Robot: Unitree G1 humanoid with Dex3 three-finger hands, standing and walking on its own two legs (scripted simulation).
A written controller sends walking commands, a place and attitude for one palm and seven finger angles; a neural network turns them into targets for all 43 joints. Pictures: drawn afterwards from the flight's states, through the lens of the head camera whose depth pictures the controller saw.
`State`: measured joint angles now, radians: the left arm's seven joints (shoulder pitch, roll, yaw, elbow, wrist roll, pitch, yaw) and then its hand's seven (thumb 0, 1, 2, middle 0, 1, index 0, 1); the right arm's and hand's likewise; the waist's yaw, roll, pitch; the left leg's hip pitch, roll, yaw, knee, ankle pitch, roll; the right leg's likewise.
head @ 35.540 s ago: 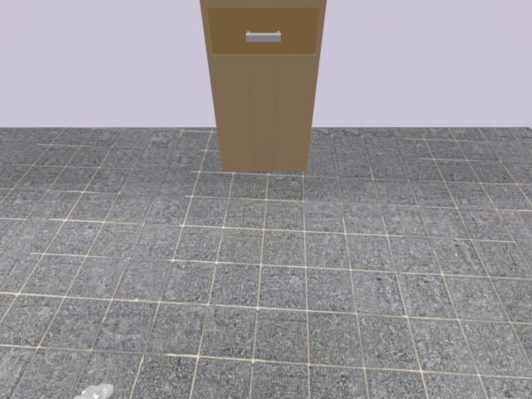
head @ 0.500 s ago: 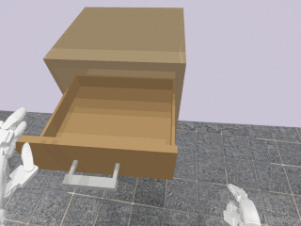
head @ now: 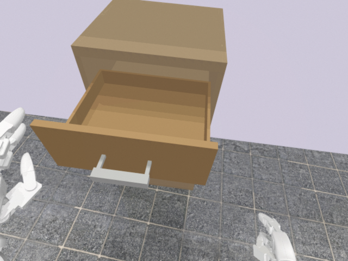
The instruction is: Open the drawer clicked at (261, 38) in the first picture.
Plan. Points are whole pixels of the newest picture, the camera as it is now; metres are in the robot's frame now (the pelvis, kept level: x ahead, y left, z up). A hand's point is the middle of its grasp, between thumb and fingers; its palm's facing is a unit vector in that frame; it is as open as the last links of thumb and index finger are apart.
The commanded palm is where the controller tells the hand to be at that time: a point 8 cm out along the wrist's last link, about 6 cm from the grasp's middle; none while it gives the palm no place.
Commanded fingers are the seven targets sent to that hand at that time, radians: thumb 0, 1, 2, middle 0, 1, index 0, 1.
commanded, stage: step back with the hand held close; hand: left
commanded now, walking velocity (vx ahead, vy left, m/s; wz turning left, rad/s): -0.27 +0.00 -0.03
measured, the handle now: (123, 169) +0.32 +0.15 +0.00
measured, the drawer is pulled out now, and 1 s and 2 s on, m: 0.30 0.30 0.30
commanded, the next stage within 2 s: stop stepping back and stand still in 0.56 s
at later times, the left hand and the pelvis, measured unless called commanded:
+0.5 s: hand out of the picture +0.10 +0.17 +0.19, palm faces +0.18 -0.83 -0.52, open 7.4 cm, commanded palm +0.04 +0.23 +0.19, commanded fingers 0.00 0.90 0.90 -0.20 -0.30 -0.20 -0.30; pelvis -0.10 -0.04 +0.01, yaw -2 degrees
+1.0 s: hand out of the picture -0.05 +0.17 +0.20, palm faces +0.39 -0.81 -0.44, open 7.4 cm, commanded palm -0.10 +0.21 +0.19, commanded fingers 0.00 0.90 0.90 -0.20 -0.30 -0.20 -0.30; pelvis -0.23 -0.07 +0.01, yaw +0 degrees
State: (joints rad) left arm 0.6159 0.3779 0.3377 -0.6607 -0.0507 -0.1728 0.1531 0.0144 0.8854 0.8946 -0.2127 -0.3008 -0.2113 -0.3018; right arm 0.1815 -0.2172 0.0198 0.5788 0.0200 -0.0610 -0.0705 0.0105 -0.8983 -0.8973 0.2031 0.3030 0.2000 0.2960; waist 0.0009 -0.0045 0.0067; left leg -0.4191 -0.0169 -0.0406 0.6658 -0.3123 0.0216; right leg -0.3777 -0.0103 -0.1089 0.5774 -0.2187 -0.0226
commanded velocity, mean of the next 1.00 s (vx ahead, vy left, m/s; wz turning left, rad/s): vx -0.14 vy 0.02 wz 0.00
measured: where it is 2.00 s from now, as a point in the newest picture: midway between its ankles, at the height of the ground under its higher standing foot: outside the picture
